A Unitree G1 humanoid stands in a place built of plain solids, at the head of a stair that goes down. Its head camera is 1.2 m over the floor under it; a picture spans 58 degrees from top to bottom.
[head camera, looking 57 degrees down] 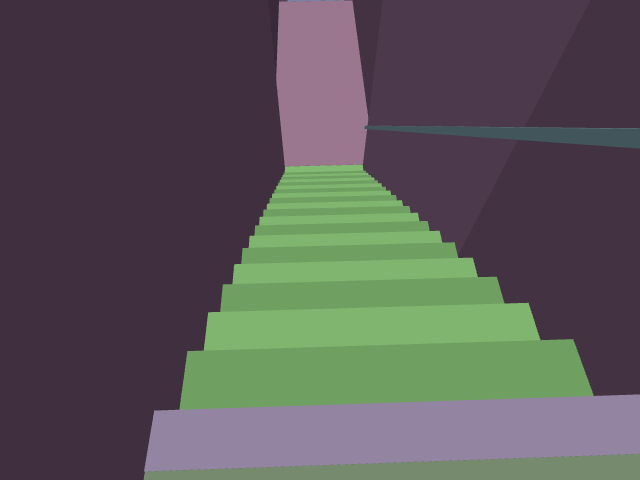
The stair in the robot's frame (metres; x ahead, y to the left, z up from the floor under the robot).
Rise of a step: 0.21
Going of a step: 0.23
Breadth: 1.30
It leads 2 degrees to the left of straight ahead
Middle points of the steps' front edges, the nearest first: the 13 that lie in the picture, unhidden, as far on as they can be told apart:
0.27 -0.21 0.00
0.50 -0.21 -0.21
0.73 -0.20 -0.42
0.96 -0.19 -0.62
1.19 -0.18 -0.83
1.42 -0.18 -1.04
1.65 -0.17 -1.25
1.88 -0.16 -1.46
2.11 -0.16 -1.67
2.34 -0.15 -1.88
2.57 -0.14 -2.09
2.80 -0.13 -2.29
3.04 -0.13 -2.50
